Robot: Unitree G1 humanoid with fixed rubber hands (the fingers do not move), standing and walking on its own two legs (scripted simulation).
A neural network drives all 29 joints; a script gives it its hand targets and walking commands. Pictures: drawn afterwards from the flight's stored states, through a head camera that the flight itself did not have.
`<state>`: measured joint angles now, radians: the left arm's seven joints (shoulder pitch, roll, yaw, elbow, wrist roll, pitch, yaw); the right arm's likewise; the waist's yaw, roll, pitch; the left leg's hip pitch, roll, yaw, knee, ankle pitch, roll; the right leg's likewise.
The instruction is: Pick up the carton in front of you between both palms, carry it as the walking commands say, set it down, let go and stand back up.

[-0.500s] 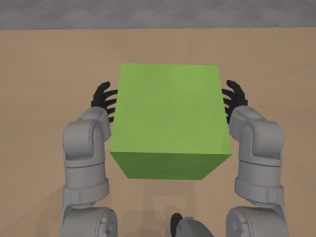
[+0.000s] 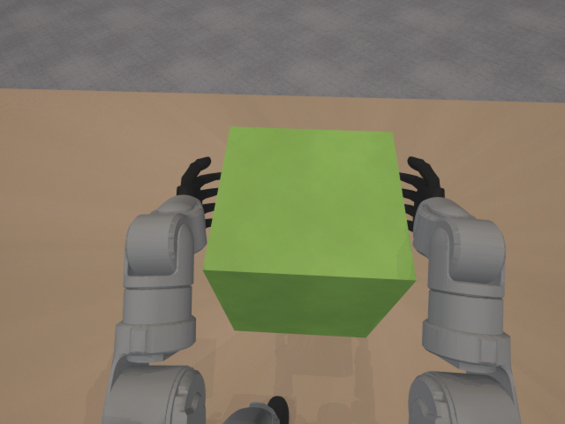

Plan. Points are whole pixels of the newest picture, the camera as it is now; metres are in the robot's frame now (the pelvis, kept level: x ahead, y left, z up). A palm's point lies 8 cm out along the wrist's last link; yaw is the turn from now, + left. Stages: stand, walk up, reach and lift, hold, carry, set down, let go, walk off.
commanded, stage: carry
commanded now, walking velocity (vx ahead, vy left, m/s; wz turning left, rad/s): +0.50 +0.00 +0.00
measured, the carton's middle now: (304, 242) +0.37 +0.02 +0.04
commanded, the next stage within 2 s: none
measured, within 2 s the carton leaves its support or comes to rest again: neither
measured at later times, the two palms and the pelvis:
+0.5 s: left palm (255, 93) +0.69 +0.14 +0.07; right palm (412, 97) +0.68 -0.16 +0.08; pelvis +0.32 +0.01 -0.05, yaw +1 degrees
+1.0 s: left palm (256, 42) +0.97 +0.19 +0.02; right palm (373, 41) +0.99 -0.11 +0.02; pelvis +0.62 +0.02 -0.10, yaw +0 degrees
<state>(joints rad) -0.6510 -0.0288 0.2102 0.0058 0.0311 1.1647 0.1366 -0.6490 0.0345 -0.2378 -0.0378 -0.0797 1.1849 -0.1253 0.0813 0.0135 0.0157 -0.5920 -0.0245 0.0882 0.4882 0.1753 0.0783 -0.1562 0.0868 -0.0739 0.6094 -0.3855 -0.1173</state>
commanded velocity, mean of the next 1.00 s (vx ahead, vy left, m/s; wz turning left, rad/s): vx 0.50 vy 0.00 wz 0.00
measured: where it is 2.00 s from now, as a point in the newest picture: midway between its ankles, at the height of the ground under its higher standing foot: (304, 202)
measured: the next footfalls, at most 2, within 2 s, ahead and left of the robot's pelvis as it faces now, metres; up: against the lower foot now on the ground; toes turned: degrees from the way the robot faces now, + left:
left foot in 0.06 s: +0.19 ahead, +0.05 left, -0.05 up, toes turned +2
right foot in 0.54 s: +0.51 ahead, -0.04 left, -0.10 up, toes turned -1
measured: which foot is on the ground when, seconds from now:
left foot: up 0.00-0.04, down 0.06-0.56, up 0.58-1.00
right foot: down 0.00-0.06, up 0.08-0.52, down 0.54-1.00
